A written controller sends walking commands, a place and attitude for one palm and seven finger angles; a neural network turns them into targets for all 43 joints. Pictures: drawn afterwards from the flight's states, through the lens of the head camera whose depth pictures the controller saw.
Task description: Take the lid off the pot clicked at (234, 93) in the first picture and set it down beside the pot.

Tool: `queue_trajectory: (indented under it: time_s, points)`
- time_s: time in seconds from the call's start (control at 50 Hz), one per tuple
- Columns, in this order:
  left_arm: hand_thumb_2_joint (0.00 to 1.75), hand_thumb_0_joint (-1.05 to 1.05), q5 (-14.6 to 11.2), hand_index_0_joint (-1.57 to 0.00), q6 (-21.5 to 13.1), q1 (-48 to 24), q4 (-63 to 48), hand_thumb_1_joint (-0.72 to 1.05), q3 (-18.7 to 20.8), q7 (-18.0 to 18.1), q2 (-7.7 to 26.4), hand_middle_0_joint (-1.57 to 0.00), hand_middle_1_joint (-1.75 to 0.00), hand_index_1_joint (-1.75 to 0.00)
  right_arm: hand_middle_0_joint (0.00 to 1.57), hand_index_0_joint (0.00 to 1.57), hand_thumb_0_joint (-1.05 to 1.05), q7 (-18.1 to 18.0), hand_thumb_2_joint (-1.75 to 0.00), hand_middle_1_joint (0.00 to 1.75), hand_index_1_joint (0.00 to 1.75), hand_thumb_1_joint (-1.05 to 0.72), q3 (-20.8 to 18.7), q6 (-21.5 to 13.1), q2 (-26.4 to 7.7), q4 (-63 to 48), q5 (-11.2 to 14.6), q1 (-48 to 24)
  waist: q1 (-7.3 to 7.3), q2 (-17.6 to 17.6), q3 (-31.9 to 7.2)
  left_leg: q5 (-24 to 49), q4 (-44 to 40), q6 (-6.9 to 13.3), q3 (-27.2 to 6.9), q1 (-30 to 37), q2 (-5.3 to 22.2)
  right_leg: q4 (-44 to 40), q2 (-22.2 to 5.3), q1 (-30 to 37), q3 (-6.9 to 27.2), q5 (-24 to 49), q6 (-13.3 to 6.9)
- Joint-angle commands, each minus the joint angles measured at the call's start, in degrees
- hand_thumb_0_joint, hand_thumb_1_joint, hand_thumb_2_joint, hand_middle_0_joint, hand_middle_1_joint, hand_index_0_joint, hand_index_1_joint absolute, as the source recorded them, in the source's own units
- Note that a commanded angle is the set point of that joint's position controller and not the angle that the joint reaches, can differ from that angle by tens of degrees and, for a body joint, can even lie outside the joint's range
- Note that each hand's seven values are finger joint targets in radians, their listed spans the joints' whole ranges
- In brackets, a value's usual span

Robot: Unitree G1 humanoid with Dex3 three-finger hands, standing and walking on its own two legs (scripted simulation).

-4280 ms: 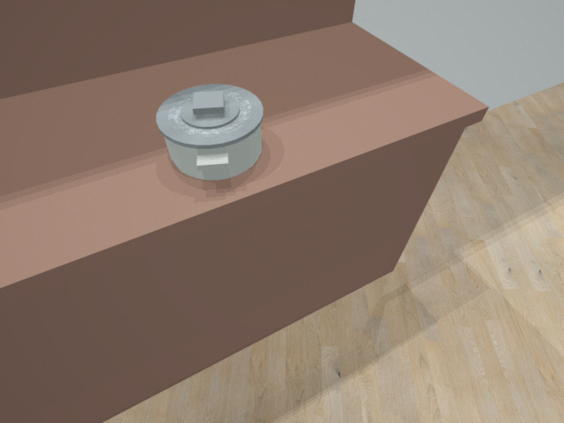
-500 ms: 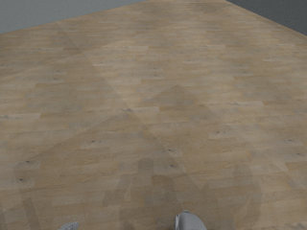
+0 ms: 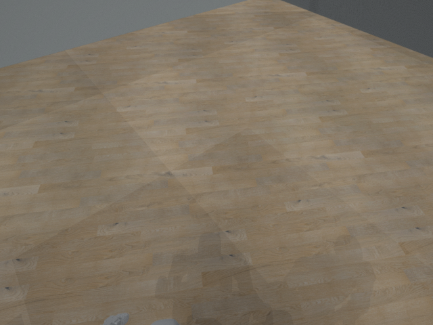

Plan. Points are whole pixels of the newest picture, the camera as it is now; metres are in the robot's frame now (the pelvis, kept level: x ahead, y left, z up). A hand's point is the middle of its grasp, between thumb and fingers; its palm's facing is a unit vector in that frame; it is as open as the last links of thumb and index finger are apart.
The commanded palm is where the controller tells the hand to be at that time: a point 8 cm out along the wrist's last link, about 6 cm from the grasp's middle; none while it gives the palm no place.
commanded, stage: turn to face it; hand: left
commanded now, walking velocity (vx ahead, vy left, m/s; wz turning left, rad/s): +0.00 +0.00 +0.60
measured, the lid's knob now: out of the picture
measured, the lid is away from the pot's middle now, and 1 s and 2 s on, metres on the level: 0.00 0.00 0.00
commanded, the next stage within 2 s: none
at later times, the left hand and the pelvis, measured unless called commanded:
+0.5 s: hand out of the picture +0.01 +0.24 -0.16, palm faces +0.35 -0.90 -0.26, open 7.4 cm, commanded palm none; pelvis +0.00 +0.01 +0.01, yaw +18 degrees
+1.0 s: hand out of the picture -0.06 +0.11 -0.15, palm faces +0.61 -0.75 -0.27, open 7.4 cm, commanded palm none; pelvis +0.02 -0.07 +0.01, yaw +37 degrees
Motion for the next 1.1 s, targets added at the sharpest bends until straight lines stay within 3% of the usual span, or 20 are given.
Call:
queue_trajectory:
  time_s: [0.0, 0.08, 0.12, 0.14, 0.16, 0.18, 0.24, 0.3, 0.48, 0.56, 0.6, 0.62, 0.64, 0.66, 0.68, 0.7, 0.74, 0.78, 0.9, 1.08]
  points:
    - [0.90, 0.00, 0.63, -0.20, -0.47, 4.22, -2.56, 0.90, 3.09, 1.08, 9.62, -0.20, -0.30, -0.30, 0.20, 0.20, 0.00, 0.54, -0.90, 0.30, 0.30, -0.90, -1.28, -1.01, -3.41, -4.47, -0.18, -0.95, 2.81, -5.13, -0.42, -2.50, -4.46, 0.75, 0.25, -1.10, 1.08, -9.00, -21.07, 2.31, 12.90, 16.72, -6.28]
    - [0.90, 0.00, 0.38, -0.20, -0.08, 3.96, -3.28, 0.90, 3.46, 0.77, 10.86, -0.20, -0.30, -0.30, 0.20, 0.20, 0.00, 0.84, -0.90, 0.30, 0.30, -0.90, -1.52, -1.29, -3.81, -5.39, -0.31, 0.29, 1.59, -5.14, -2.62, 1.94, -14.11, 1.60, 2.73, 4.70, -0.16, -4.34, -21.28, 1.91, 9.65, 16.09, -3.85]
    - [0.90, 0.00, -0.18, -0.20, 0.37, 3.93, -3.68, 0.90, 3.53, 0.41, 10.01, -0.20, -0.30, -0.30, 0.20, 0.20, 0.00, 1.04, -0.90, 0.30, 0.30, -0.90, -2.07, -1.77, -5.69, -5.09, -0.48, 4.57, -0.62, 0.79, -5.01, 12.27, -27.08, 3.20, -0.14, 14.05, 0.75, 6.12, -17.74, -2.80, 4.41, 10.40, 1.12]
    - [0.90, 0.00, -0.58, -0.20, 0.71, 4.71, -5.14, 0.90, 3.39, 0.07, 7.35, -0.20, -0.30, -0.30, 0.20, 0.20, 0.00, 0.78, -0.90, 0.30, 0.30, -0.90, -3.22, -2.27, -10.92, -5.39, -0.93, 6.74, -1.37, 16.08, -5.26, 25.26, -33.79, 9.42, -18.52, 19.04, 12.02, 18.30, -10.00, -13.81, 0.65, -5.93, 6.34]
    - [0.90, 0.00, -0.24, -0.20, 0.99, 1.09, -7.51, 0.90, 2.55, 0.00, 6.56, -0.20, -0.30, -0.30, 0.20, 0.20, 0.00, 0.16, -0.90, 0.30, 0.30, -0.90, -4.03, -2.09, -14.64, -5.34, -0.97, 8.82, -3.06, 19.70, -4.27, 39.16, -37.09, 16.62, -31.27, 20.77, 21.03, 30.86, -4.17, -22.67, 4.90, -23.96, 8.90]
    - [0.90, 0.00, 0.25, -0.20, 1.33, -0.45, -8.25, 0.90, 2.98, -0.19, 8.10, -0.20, -0.30, -0.30, 0.20, 0.20, 0.00, -0.01, -0.90, 0.30, 0.30, -0.90, -4.09, -1.91, -15.27, -5.20, -1.11, 8.20, -2.46, 11.84, -4.82, 32.79, -36.43, 18.04, -27.36, 18.37, 20.96, 37.18, -4.94, -21.88, 10.65, -20.64, 7.84]
    - [0.90, 0.00, 0.33, -0.20, 1.22, 0.86, -5.76, 0.90, 3.53, -0.75, 8.34, -0.20, -0.30, -0.30, 0.20, 0.20, 0.00, -0.67, -0.90, 0.30, 0.30, -0.90, -2.81, -3.04, -12.14, -7.52, -0.79, 0.20, 0.86, 6.26, -4.75, 29.04, -36.19, 13.00, -20.77, 17.45, 12.38, 41.33, -5.05, -23.96, 13.88, -7.95, 9.10]
    - [0.90, 0.00, 0.01, -0.20, 1.28, 3.40, -4.02, 0.90, 3.43, -0.85, 8.58, -0.20, -0.30, -0.30, 0.20, 0.20, 0.00, -0.65, -0.90, 0.30, 0.30, -0.90, -2.78, -3.52, -12.63, -7.79, -0.28, -0.88, 1.77, 4.26, -6.20, 32.60, -36.10, 11.51, -15.95, 18.67, 8.27, 39.25, -4.59, -21.37, 13.66, -3.86, 10.39]
    - [0.90, 0.00, -0.59, -0.20, 1.86, -0.77, -6.57, 0.90, 3.25, -0.24, 9.36, -0.20, -0.30, -0.30, 0.20, 0.20, 0.00, 0.12, -0.90, 0.30, 0.30, -0.90, -4.32, -1.95, -15.36, -8.07, -0.85, -0.49, -0.33, 9.13, -2.71, 17.81, -37.39, 13.17, -24.77, 14.48, 7.21, 23.77, -2.55, -15.98, 13.67, -9.23, 10.95]
    - [0.90, 0.00, -0.95, -0.20, 1.47, 2.88, -6.60, 0.90, 3.08, -0.08, 9.36, -0.20, -0.30, -0.30, 0.20, 0.20, 0.00, 0.32, -0.90, 0.30, 0.30, -0.90, -4.97, -1.32, -16.57, -9.61, -1.03, -3.63, 0.94, 11.67, -4.56, 17.22, -35.08, 12.31, -27.30, 9.83, 5.65, 12.94, -0.06, -6.28, 12.98, -9.42, 9.56]
    - [0.90, 0.00, -1.01, -0.20, 0.87, 8.39, -5.51, 0.90, 3.46, 0.12, 10.79, -0.20, -0.30, -0.30, 0.20, 0.20, 0.00, 0.42, -0.90, 0.30, 0.30, -0.90, -5.11, -0.96, -16.06, -10.98, -0.59, -6.52, 3.91, 9.26, -5.68, 12.94, -30.91, 9.87, -26.70, 2.60, 3.16, 0.79, -0.03, 4.88, 12.81, -1.59, 9.04]
    - [0.90, 0.00, -0.50, -0.20, 0.37, 10.70, -5.38, 0.90, 4.14, 0.38, 13.12, -0.20, -0.30, -0.30, 0.20, 0.20, 0.00, 0.61, -0.90, 0.30, 0.30, -0.90, -4.94, -0.78, -13.54, -11.55, -0.18, -6.78, 5.03, 2.06, -6.17, 5.79, -24.47, 6.49, -22.59, -4.66, -1.29, -8.80, -5.39, 12.13, 16.95, -2.58, 7.45]
    - [0.90, 0.00, 0.56, -0.20, 0.02, 10.50, -6.27, 0.90, 5.07, 0.86, 18.83, -0.20, -0.30, -0.30, 0.20, 0.20, 0.00, 0.59, -0.90, 0.30, 0.30, -0.90, -4.11, -0.87, -8.75, -12.66, 0.17, -6.12, 5.44, -17.29, -4.43, -6.46, -8.23, 1.37, -10.32, -14.66, -9.29, -16.54, -21.94, 14.39, 35.23, -11.20, 2.07]
    - [0.90, 0.00, -0.02, -0.20, 0.37, 7.98, -7.78, 0.90, 4.44, 1.02, 19.42, -0.20, -0.30, -0.30, 0.20, 0.20, 0.00, 0.74, -0.90, 0.30, 0.30, -0.90, -4.39, -0.96, -11.59, -13.42, -0.74, -7.56, 4.87, -16.74, -1.77, -10.12, 3.04, 1.34, -9.88, -13.71, -7.32, -17.49, -27.77, 3.57, 39.50, -10.09, -1.43]
    - [0.90, 0.00, -0.01, -0.20, 0.19, 3.41, -9.13, 0.90, 4.01, 1.01, 17.10, -0.20, -0.30, -0.30, 0.20, 0.20, 0.00, 1.25, -0.90, 0.30, 0.30, -0.90, -4.70, -0.51, -12.55, -12.77, -1.16, -5.50, 2.10, -10.67, -0.15, -5.73, 9.69, 1.87, -11.43, -11.47, -5.83, -17.44, -25.18, -2.75, 34.01, -12.76, -1.98]
    - [0.90, 0.00, -0.23, -0.20, 0.02, 0.40, -9.57, 0.90, 4.02, 1.17, 15.45, -0.20, -0.30, -0.30, 0.20, 0.20, 0.00, 1.46, -0.90, 0.30, 0.30, -0.90, -4.95, 0.23, -12.05, -11.68, -1.11, -4.87, 0.61, -13.58, 0.76, -3.79, 12.47, 1.83, -10.93, -11.00, -5.03, -17.37, -22.18, -4.12, 31.12, -11.64, 0.06]
    - [0.90, 0.00, -0.31, -0.20, -0.48, -1.26, -9.76, 0.90, 2.59, 0.61, 12.01, -0.20, -0.30, -0.30, 0.20, 0.20, 0.00, 2.17, -0.90, 0.30, 0.30, -0.90, -4.50, 0.36, -11.82, -9.57, -1.19, -3.18, -0.97, -10.86, 3.55, 2.53, 16.85, 0.37, -7.70, -11.01, -4.15, -12.45, -16.19, -2.38, 20.03, 3.11, 0.76]
    - [0.90, 0.00, -0.27, -0.20, -0.96, 2.63, -8.92, 0.90, 2.34, 0.52, 11.44, -0.20, -0.30, -0.30, 0.20, 0.20, 0.00, 2.34, -0.90, 0.30, 0.30, -0.90, -4.05, 0.18, -10.71, -9.23, -0.83, -3.30, 0.33, -9.94, 0.95, 4.02, 16.65, -0.71, -5.69, -11.83, -4.23, -8.87, -15.22, 4.10, 15.19, 14.94, 0.20]
    - [0.90, 0.00, 0.03, -0.20, -0.76, 10.57, -6.64, 0.90, 2.59, 0.66, 12.65, -0.20, -0.30, -0.30, 0.20, 0.20, 0.00, 2.24, -0.90, 0.30, 0.30, -0.90, -3.41, 0.78, -10.38, -10.52, -0.59, -9.86, 3.95, -9.69, -0.68, 1.99, 11.35, -1.86, -3.74, -11.90, -2.94, -7.55, -18.16, 11.33, 13.76, 22.32, -1.22]
    - [0.90, 0.00, 0.64, -0.20, -0.18, 11.74, -5.79, 0.90, 3.32, 0.69, 14.28, -0.20, -0.30, -0.30, 0.20, 0.20, 0.00, 2.24, -0.90, 0.30, 0.30, -0.90, -1.66, -0.60, -8.32, -11.43, 0.04, -14.12, 5.10, -11.54, -4.03, -1.60, -8.96, 0.65, 1.04, -1.74, -3.15, -2.69, -21.60, 12.85, 9.07, 33.50, -3.10]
